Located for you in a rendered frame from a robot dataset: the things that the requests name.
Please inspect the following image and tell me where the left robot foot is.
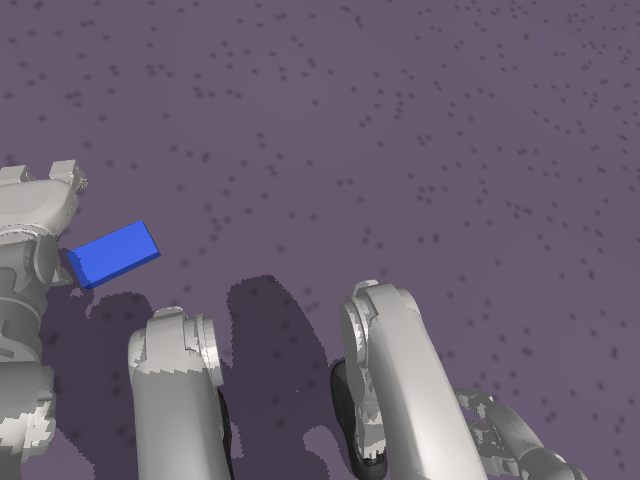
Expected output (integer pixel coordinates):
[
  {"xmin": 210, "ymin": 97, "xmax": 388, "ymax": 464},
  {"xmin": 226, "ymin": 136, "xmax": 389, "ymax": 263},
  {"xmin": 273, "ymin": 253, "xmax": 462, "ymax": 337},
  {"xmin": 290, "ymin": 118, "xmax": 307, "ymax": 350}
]
[{"xmin": 217, "ymin": 388, "xmax": 235, "ymax": 480}]

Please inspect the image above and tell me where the left robot hand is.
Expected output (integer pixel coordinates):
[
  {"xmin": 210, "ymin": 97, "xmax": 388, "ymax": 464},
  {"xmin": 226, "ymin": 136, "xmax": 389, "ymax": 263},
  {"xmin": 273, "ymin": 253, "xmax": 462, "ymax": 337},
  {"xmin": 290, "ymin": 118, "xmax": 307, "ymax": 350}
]
[{"xmin": 0, "ymin": 159, "xmax": 88, "ymax": 286}]

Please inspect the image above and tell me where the right robot foot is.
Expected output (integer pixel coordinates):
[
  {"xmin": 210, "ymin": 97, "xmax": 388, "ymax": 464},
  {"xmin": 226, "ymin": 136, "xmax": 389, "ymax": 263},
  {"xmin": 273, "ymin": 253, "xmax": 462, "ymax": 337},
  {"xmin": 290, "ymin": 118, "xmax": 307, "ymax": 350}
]
[{"xmin": 330, "ymin": 360, "xmax": 388, "ymax": 480}]

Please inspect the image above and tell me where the right robot arm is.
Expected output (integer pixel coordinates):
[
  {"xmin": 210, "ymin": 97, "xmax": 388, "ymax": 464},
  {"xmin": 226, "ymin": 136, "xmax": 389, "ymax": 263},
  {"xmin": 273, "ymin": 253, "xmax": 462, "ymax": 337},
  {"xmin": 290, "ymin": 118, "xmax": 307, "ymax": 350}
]
[{"xmin": 518, "ymin": 448, "xmax": 587, "ymax": 480}]

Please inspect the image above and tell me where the small box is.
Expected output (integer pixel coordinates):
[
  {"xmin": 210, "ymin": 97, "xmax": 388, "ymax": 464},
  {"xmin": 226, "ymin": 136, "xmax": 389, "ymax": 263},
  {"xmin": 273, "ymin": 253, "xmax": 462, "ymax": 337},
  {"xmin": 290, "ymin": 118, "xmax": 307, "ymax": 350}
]
[{"xmin": 66, "ymin": 220, "xmax": 161, "ymax": 290}]

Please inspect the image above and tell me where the right robot hand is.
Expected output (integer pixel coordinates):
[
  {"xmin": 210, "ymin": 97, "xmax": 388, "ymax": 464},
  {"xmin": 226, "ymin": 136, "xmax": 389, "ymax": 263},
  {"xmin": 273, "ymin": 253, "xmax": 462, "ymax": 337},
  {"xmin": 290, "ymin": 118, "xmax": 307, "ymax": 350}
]
[{"xmin": 452, "ymin": 388, "xmax": 545, "ymax": 480}]

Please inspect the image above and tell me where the left robot arm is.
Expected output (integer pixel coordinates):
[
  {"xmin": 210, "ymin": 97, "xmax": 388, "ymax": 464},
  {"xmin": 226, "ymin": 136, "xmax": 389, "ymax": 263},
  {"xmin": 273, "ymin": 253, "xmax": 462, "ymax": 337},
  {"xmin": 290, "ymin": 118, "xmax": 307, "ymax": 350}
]
[{"xmin": 0, "ymin": 225, "xmax": 59, "ymax": 480}]

